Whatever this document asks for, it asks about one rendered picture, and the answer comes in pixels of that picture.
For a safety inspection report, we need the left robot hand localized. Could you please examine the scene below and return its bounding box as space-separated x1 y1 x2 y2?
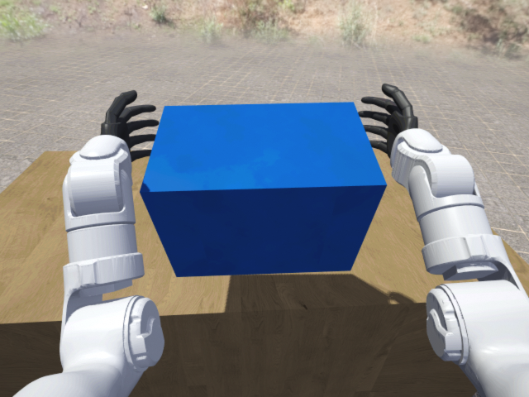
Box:
100 90 159 162

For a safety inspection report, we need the pedestal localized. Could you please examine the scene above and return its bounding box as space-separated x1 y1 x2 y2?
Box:
0 149 529 397

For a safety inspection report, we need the right robot hand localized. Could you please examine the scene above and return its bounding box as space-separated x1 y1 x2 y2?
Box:
358 84 418 159

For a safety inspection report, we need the robot left forearm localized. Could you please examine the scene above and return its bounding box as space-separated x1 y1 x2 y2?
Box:
60 135 145 369

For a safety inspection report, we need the left robot upper arm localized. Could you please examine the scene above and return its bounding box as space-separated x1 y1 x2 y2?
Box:
13 295 164 397

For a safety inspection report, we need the carton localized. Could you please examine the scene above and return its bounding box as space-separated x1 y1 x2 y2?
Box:
140 102 387 277

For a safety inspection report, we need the right robot upper arm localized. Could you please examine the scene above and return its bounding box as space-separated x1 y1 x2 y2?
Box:
427 280 529 397

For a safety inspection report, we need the robot right forearm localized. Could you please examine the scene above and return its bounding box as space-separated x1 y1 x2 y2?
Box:
390 128 529 303

